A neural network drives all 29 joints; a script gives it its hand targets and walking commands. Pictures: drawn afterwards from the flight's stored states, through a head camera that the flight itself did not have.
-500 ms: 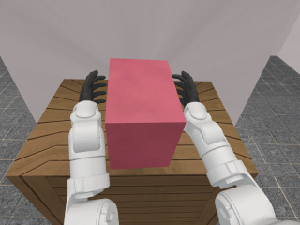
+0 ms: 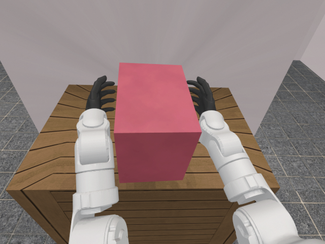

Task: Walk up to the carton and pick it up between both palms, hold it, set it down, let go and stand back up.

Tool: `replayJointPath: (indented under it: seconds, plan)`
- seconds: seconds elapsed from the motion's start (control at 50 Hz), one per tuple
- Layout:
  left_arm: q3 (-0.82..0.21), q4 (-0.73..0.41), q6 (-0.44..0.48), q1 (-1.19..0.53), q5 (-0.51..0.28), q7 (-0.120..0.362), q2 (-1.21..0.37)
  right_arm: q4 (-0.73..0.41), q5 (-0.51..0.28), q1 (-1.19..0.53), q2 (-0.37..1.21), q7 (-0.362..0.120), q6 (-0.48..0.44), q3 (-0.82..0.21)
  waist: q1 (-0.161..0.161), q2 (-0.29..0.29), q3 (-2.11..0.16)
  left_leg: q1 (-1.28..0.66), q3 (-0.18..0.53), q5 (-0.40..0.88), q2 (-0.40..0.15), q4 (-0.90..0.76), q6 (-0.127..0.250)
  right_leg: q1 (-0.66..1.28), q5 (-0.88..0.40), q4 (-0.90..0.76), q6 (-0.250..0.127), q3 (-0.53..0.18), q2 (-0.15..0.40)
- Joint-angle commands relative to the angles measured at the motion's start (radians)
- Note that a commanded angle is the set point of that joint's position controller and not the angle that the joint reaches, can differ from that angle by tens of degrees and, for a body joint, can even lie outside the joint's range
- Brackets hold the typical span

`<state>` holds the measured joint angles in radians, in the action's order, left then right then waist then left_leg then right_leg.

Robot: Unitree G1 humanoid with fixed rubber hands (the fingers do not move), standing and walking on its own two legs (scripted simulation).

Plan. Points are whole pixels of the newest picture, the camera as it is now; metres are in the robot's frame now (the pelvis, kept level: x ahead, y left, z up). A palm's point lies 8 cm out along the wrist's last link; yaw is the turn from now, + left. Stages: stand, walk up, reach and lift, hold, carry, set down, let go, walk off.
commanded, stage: hold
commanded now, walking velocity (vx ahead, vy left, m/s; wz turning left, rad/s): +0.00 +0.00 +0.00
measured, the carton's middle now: (151, 122) +0.38 +0.02 +0.13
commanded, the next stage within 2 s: none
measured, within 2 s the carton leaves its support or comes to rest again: neither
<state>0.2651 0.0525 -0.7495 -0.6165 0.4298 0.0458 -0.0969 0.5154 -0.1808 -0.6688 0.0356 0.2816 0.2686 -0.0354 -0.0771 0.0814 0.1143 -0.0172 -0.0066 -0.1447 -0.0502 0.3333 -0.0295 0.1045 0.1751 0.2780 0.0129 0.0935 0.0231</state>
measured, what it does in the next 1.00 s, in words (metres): stands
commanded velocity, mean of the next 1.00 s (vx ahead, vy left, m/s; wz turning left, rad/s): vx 0.00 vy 0.00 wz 0.00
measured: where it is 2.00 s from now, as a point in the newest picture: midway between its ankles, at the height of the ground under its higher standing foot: outside the picture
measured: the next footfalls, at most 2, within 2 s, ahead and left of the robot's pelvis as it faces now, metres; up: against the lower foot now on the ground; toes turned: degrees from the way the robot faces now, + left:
none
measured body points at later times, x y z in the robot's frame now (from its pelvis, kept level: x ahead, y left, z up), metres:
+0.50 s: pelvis +0.00 +0.00 +0.00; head -0.04 +0.03 +0.45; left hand +0.38 +0.14 +0.19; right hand +0.38 -0.12 +0.18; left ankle +0.04 +0.14 -0.75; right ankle +0.00 -0.12 -0.75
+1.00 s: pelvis +0.00 +0.00 +0.00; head -0.03 +0.03 +0.45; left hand +0.38 +0.14 +0.19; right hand +0.38 -0.11 +0.18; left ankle +0.04 +0.14 -0.75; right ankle +0.00 -0.12 -0.75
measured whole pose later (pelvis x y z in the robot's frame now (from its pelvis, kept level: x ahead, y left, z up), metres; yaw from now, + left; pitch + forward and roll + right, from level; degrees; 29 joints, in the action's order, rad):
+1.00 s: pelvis +0.00 +0.00 +0.00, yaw +0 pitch -11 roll -1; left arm 0.27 0.09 -0.73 -0.64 0.43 0.05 -0.09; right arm 0.53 -0.17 -0.68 0.03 0.28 0.25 -0.02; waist -0.07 0.08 0.12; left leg 0.00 0.00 -0.14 -0.05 0.33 -0.03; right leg 0.09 0.17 0.27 0.01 0.10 0.02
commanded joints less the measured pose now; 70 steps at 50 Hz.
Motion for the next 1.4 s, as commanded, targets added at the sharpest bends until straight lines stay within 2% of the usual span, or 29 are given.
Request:
replayJointPath:
  seconds: [0.0,0.12,0.22,0.32,0.42,0.62,0.74,0.84,0.94,1.08,1.2,1.28,1.38]
  plan:
    - [-0.423,-0.028,0.056,-0.562,-0.140,0.144,-0.527,-0.288,-0.026,-0.716,0.511,-0.117,-0.089,-0.303,-0.019,-0.125,-0.349,-0.125,-0.061,0.185,0.077,-0.026,0.006,-0.031,-0.107,-0.042,0.027,0.041,-0.079]
    - [-0.438,-0.049,0.066,-0.547,-0.155,0.141,-0.531,-0.339,-0.047,-0.733,0.516,-0.114,-0.107,-0.344,-0.016,-0.106,-0.441,-0.162,-0.057,0.279,0.084,0.005,0.007,0.016,-0.212,-0.027,0.035,0.038,-0.083]
    - [-0.406,-0.027,0.061,-0.537,-0.135,0.149,-0.513,-0.296,-0.036,-0.704,0.513,-0.114,-0.100,-0.327,-0.011,-0.096,-0.385,-0.133,-0.062,0.226,0.082,-0.019,0.016,0.006,-0.174,-0.037,0.036,0.036,-0.077]
    - [-0.422,-0.052,0.068,-0.545,-0.149,0.147,-0.516,-0.334,-0.051,-0.724,0.519,-0.110,-0.110,-0.352,-0.011,-0.092,-0.421,-0.152,-0.060,0.274,0.087,-0.001,0.013,0.023,-0.233,-0.028,0.041,0.035,-0.079]
    - [-0.410,-0.026,0.065,-0.541,-0.141,0.150,-0.511,-0.317,-0.042,-0.723,0.522,-0.109,-0.106,-0.345,-0.009,-0.087,-0.392,-0.129,-0.065,0.225,0.088,-0.014,0.021,0.016,-0.200,-0.035,0.042,0.034,-0.076]
    - [-0.412,-0.021,0.068,-0.566,-0.146,0.150,-0.518,-0.298,-0.032,-0.731,0.522,-0.115,-0.108,-0.322,-0.012,-0.101,-0.388,-0.125,-0.065,0.201,0.085,-0.023,0.021,-0.003,-0.163,-0.040,0.035,0.036,-0.075]
    - [-0.416,-0.024,0.068,-0.556,-0.147,0.147,-0.524,-0.299,-0.036,-0.729,0.515,-0.115,-0.107,-0.323,-0.012,-0.103,-0.404,-0.145,-0.059,0.231,0.083,-0.012,0.016,-0.006,-0.173,-0.038,0.032,0.036,-0.076]
    - [-0.408,-0.009,0.067,-0.563,-0.144,0.147,-0.523,-0.289,-0.023,-0.734,0.511,-0.121,-0.109,-0.306,-0.013,-0.101,-0.390,-0.130,-0.063,0.196,0.080,-0.023,0.016,-0.017,-0.124,-0.043,0.027,0.041,-0.079]
    - [-0.426,-0.026,0.070,-0.558,-0.153,0.142,-0.530,-0.304,-0.036,-0.734,0.510,-0.120,-0.113,-0.322,-0.014,-0.111,-0.418,-0.149,-0.058,0.251,0.081,-0.005,0.011,-0.007,-0.172,-0.035,0.028,0.038,-0.079]
    - [-0.415,-0.024,0.070,-0.558,-0.144,0.142,-0.520,-0.287,-0.032,-0.722,0.518,-0.119,-0.107,-0.318,-0.010,-0.102,-0.389,-0.126,-0.060,0.214,0.083,-0.019,0.017,-0.006,-0.155,-0.038,0.030,0.035,-0.076]
    - [-0.427,-0.033,0.069,-0.546,-0.150,0.143,-0.522,-0.309,-0.042,-0.724,0.510,-0.115,-0.110,-0.332,-0.015,-0.109,-0.409,-0.149,-0.058,0.256,0.084,-0.004,0.010,0.006,-0.199,-0.032,0.032,0.036,-0.078]
    - [-0.418,-0.019,0.070,-0.563,-0.147,0.144,-0.523,-0.298,-0.028,-0.734,0.515,-0.119,-0.108,-0.317,-0.012,-0.101,-0.387,-0.120,-0.061,0.199,0.083,-0.024,0.017,-0.004,-0.146,-0.039,0.030,0.035,-0.076]
    - [-0.423,-0.029,0.074,-0.562,-0.152,0.143,-0.525,-0.307,-0.035,-0.729,0.522,-0.115,-0.110,-0.332,-0.012,-0.097,-0.416,-0.138,-0.060,0.236,0.086,-0.011,0.017,0.008,-0.192,-0.031,0.035,0.033,-0.077]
